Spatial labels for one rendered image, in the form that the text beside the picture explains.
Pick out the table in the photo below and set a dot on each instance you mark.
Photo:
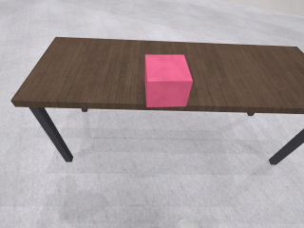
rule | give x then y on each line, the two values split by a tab
98	73

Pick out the carton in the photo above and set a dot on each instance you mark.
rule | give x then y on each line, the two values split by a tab
167	80

